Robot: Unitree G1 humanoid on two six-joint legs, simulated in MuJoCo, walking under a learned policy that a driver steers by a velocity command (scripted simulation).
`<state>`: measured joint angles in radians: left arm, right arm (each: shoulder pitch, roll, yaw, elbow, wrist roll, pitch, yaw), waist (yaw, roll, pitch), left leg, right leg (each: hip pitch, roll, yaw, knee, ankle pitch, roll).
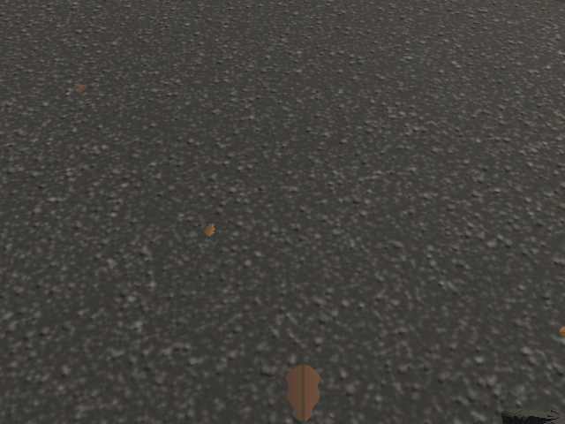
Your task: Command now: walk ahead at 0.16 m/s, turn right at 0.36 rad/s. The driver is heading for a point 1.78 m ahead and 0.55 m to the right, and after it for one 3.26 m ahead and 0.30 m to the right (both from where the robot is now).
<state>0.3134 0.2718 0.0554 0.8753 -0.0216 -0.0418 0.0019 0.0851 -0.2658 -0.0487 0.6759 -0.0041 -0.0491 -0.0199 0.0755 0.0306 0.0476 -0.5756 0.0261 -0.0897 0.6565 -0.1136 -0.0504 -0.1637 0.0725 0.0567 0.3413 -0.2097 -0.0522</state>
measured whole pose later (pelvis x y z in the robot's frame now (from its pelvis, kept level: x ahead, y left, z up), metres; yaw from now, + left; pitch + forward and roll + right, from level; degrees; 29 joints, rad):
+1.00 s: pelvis +0.08 +0.00 -0.01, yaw -29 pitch +1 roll +0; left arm 0.15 0.27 0.03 0.70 0.01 0.03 0.01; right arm 0.15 -0.28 -0.06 0.79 -0.01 -0.01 -0.01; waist 0.00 -0.02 0.03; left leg -0.23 0.00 -0.02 0.48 -0.26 -0.01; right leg -0.28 0.07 0.12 0.54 -0.26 -0.03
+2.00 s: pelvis +0.12 -0.01 +0.00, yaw -29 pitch +0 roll +0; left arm 0.23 0.26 0.05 0.98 -0.03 -0.06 0.01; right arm 0.29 -0.29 -0.04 1.02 0.03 -0.04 -0.02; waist -0.03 0.03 0.00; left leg -0.11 0.00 -0.02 0.39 -0.29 0.03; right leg -0.30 -0.01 -0.01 0.68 -0.40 -0.03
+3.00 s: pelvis +0.56 -0.26 -0.01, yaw -29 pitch +2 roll +2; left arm 0.03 0.25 0.03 0.83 -0.02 -0.09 -0.02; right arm 0.37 -0.26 -0.04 0.99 0.02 -0.08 0.00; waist -0.09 -0.04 0.02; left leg 0.06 -0.07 0.04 0.20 -0.28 0.04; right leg -0.60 -0.09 0.01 0.53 0.06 -0.01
